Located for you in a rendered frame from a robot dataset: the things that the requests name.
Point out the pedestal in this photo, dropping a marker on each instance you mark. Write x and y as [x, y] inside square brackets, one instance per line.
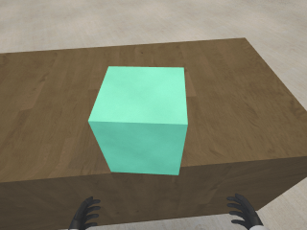
[246, 135]

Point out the robot right hand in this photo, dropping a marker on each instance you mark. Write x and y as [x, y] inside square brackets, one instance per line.
[248, 213]

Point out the robot left hand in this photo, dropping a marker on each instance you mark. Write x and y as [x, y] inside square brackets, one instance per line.
[79, 220]

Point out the carton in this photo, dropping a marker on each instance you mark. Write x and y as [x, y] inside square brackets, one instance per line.
[139, 119]

